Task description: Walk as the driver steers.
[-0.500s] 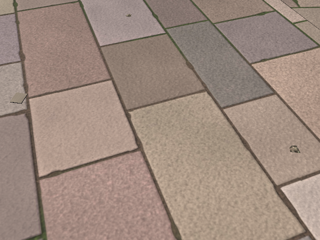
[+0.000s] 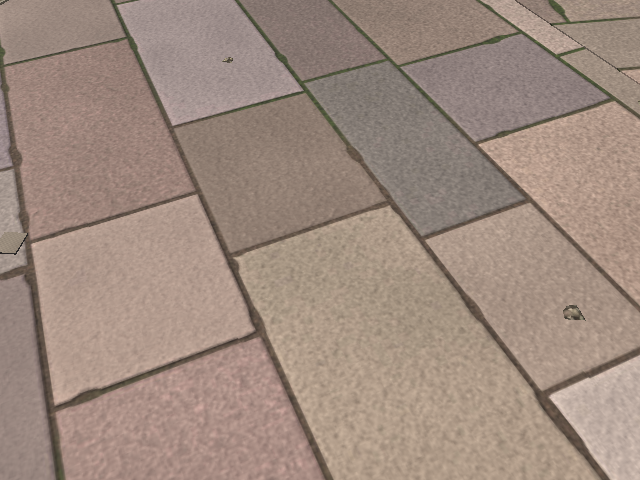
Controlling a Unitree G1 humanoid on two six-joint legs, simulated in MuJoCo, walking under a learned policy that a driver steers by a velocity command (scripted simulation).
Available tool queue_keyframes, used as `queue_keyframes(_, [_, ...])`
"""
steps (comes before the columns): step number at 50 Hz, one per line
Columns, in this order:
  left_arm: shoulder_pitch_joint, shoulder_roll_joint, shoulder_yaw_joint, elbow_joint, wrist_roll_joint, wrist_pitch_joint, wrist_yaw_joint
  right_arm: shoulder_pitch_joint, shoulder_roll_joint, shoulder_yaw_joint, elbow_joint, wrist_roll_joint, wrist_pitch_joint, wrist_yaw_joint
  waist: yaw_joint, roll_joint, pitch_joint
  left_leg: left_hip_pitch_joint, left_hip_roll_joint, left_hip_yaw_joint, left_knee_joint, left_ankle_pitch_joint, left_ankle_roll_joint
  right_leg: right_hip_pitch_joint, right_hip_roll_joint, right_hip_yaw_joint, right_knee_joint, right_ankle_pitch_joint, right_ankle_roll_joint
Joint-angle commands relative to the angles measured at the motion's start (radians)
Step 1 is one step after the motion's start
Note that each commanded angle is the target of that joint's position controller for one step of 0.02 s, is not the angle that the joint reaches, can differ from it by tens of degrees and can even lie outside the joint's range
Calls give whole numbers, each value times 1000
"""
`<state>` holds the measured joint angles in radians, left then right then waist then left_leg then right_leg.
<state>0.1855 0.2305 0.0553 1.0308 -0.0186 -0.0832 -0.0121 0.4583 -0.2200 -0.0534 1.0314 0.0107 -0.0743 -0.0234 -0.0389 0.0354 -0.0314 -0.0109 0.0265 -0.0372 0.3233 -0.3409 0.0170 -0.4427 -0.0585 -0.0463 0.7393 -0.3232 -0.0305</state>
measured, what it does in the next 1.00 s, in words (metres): walks ahead: right foot, then left foot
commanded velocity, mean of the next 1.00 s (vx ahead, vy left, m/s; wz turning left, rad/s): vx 0.78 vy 0.00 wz -0.03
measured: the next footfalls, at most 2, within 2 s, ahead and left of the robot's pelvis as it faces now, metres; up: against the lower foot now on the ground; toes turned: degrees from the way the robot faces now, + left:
right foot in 0.06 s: +0.11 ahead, -0.14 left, +0.00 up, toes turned -5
left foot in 0.54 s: +0.56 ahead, +0.04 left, +0.00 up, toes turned +4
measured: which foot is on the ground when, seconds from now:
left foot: down 0.00-0.08, up 0.10-0.52, down 0.54-1.00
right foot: up 0.00-0.04, down 0.06-0.56, up 0.58-0.96, down 0.98-1.00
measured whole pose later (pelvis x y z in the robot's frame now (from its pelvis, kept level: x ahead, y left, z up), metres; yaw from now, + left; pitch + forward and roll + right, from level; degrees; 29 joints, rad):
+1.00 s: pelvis +0.74 -0.04 -0.03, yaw -1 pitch +0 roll +1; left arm -0.01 0.21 0.01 0.80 0.01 -0.13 -0.04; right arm 0.47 -0.21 -0.02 1.05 0.00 -0.08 -0.03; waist -0.05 -0.03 0.06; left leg 0.09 -0.06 0.08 0.55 -0.46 0.04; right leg -0.53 0.05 -0.05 0.47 0.14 -0.10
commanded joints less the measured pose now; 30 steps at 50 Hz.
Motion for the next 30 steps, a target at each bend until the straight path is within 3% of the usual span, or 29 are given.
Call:
queue_keyframes(1, [-9,25,11,-74,60,30,-41,-52,-152,-35,-42,-59,-12,14,69,122,152,-323,164,-126,-160,-276,187,237,69,-140,-155,35,3])
queue_keyframes(2, [99,43,24,-46,51,38,-34,-80,-158,-37,-49,-49,-14,16,125,73,139,-396,147,-103,-66,-205,185,381,97,-156,-185,41,-1])
queue_keyframes(3, [292,85,45,10,50,28,-21,-103,-150,-32,-55,-54,-20,20,217,-31,68,-474,93,-38,197,-23,175,585,100,-123,-209,-18,-8])
queue_keyframes(4, [494,187,67,45,74,13,-2,-170,-80,-13,-94,-61,-30,24,308,-290,-16,-617,0,80,667,37,136,699,-139,222,-366,-372,-33])
queue_keyframes(5, [488,192,46,51,75,5,-3,-220,4,1,-171,-35,-46,35,240,-462,-8,-846,-137,-54,925,-155,136,644,-307,805,-669,-720,-76])
queue_keyframes(6, [283,181,38,3,72,10,-2,-212,-24,0,-187,-31,-43,46,119,-277,81,-918,-30,-108,1044,-17,152,536,-352,801,-660,-730,-109])
queue_keyframes(7, [172,142,30,-42,59,4,-8,-227,-67,-5,-186,-37,-43,61,82,-119,96,-900,46,-68,1032,112,146,456,-323,651,-611,-575,-114])
queue_keyframes(8, [146,125,23,-47,49,-4,-13,-207,-67,-7,-174,-44,-39,70,50,-66,87,-828,90,-49,972,167,124,390,-264,504,-614,-431,-110])
queue_keyframes(9, [142,104,14,-48,44,-12,-11,-201,-63,-7,-173,-62,-28,75,31,-68,69,-778,107,-29,937,170,100,358,-217,423,-628,-344,-106])
queue_keyframes(10, [153,90,7,-38,45,-20,-4,-200,-52,-2,-177,-69,-12,86,22,-108,77,-766,117,-10,934,190,74,315,-196,376,-657,-321,-115])
queue_keyframes(13, [241,71,-1,-10,42,-35,0,-302,-59,1,-215,-53,20,90,34,-82,163,-868,121,32,877,269,40,322,-150,261,-699,-157,-130])
queue_keyframes(17, [318,65,-9,-7,33,-48,1,-500,-56,11,-291,-42,22,88,71,-65,205,-864,94,92,614,354,23,359,-119,142,-753,93,-152])
queue_keyframes(20, [347,70,-12,-2,28,-57,11,-595,-38,24,-329,-34,21,91,85,-72,225,-768,70,141,412,415,56,424,-134,79,-820,306,-153])
queue_keyframes(22, [355,84,-12,7,26,-55,14,-618,-41,28,-342,-35,17,87,81,-79,213,-714,38,173,325,390,93,527,-142,26,-792,545,-147])
queue_keyframes(24, [348,121,-8,7,37,-50,18,-577,-64,21,-337,-34,14,74,42,-129,140,-574,-40,211,286,306,130,609,-159,-15,-649,1039,-130])
queue_keyframes(25, [350,150,-1,11,48,-40,25,-501,-90,11,-320,-34,11,64,1,-166,78,-483,-82,217,293,241,146,649,-172,-25,-515,1257,-120])
queue_keyframes(26, [339,184,10,13,61,-26,33,-342,-128,-4,-278,-31,9,52,-75,-197,-10,-327,-113,200,298,168,164,648,-185,-31,-318,1365,-111])
queue_keyframes(27, [301,204,19,5,64,-10,38,-109,-165,-24,-205,-32,6,38,-183,-183,-116,-85,-119,187,236,153,181,569,-166,-48,-37,1303,-100])
queue_keyframes(28, [292,151,10,-20,64,-9,33,78,-241,-50,-159,-52,4,22,-232,-117,-231,213,49,-8,262,-95,204,317,-109,-35,306,960,-104])
queue_keyframes(29, [376,-11,-20,-61,4,-31,-3,75,-310,-76,-148,-64,5,27,-94,258,-350,456,326,-640,44,-511,298,-102,119,30,712,12,-60])
queue_keyframes(30, [309,79,-4,-82,4,-47,-2,-8,-265,-70,-155,-55,3,46,-84,140,-302,416,325,-801,-99,-515,293,-253,97,167,794,-42,-106])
